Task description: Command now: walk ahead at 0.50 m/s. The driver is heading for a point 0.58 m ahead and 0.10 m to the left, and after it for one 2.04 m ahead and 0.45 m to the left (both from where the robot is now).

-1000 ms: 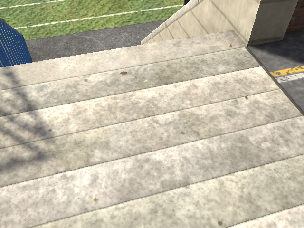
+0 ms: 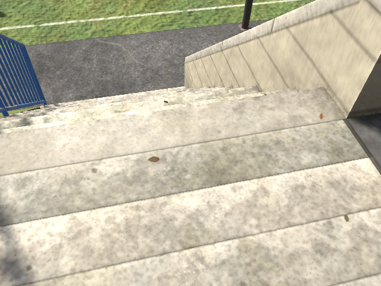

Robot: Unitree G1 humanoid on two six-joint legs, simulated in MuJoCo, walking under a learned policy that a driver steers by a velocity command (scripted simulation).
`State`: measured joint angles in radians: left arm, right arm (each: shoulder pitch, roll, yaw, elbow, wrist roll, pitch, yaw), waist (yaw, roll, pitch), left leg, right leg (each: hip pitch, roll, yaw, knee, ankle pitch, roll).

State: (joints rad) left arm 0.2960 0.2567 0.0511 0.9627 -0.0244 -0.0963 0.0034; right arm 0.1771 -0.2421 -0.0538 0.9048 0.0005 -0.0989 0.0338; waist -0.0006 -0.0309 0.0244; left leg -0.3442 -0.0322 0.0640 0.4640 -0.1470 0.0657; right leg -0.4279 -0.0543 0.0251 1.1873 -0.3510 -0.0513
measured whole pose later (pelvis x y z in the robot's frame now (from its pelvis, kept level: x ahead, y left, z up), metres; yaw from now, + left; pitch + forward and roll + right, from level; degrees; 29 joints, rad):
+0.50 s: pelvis +0.28 -0.06 -0.01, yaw +1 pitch +2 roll +1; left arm 0.06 0.23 0.06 0.85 -0.01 -0.11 -0.03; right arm 0.36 -0.25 -0.05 1.02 0.03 -0.07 0.00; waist -0.04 0.01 0.03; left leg -0.19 -0.01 -0.05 0.99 -0.50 0.04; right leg -0.46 0.00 -0.07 0.56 -0.14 -0.06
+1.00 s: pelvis +0.55 -0.01 -0.02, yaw +15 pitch +2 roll -2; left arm 0.33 0.25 0.08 0.98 -0.01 -0.05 0.03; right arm 0.05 -0.23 -0.07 0.80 0.03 -0.04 0.06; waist 0.03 0.01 0.04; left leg -0.52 0.02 0.08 0.61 -0.12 0.14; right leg 0.11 -0.06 -0.31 0.42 -0.47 0.04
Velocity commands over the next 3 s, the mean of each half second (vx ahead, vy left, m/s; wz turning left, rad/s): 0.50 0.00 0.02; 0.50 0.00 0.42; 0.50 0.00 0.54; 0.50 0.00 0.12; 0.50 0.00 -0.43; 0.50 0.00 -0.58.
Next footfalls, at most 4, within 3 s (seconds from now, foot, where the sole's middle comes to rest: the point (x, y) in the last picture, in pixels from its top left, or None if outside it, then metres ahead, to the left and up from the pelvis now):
0.42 right None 0.42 -0.15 -0.77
1.00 left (160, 230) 0.68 0.12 -0.77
1.50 right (174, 156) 1.03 0.08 -0.77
2.00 left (95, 146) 1.07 0.42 -0.77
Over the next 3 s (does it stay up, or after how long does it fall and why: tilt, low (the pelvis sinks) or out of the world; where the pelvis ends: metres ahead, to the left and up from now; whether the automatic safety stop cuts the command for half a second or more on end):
stays up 1.41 0.30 -0.25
